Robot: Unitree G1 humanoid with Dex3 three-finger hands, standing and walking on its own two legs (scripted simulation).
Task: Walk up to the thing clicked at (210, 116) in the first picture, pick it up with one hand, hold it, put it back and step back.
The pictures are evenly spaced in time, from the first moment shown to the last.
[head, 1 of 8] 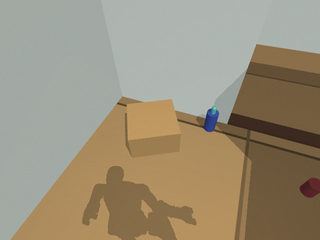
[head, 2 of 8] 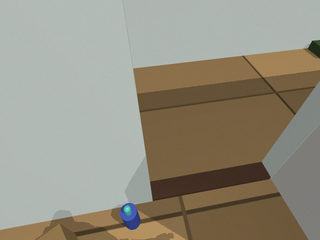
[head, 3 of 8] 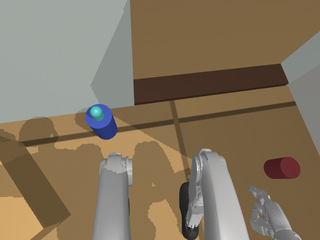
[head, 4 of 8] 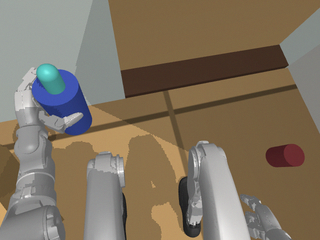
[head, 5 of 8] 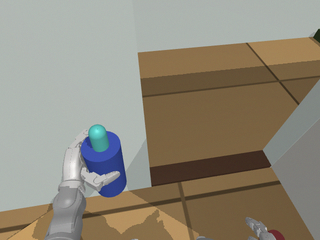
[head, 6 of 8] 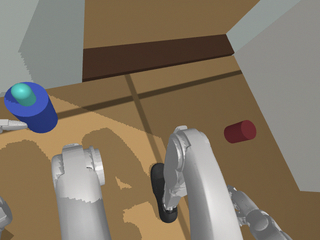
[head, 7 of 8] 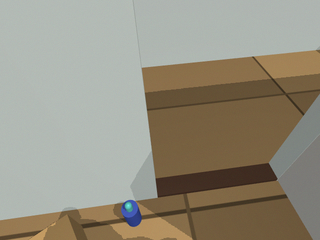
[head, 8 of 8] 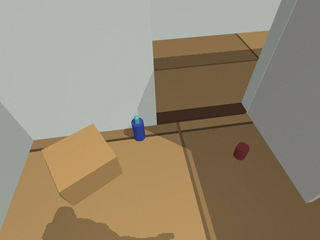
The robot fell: no
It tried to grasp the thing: yes
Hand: left
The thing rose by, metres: 0.64
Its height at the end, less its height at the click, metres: +0.00
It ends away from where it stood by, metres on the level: 0.02
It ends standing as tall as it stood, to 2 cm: yes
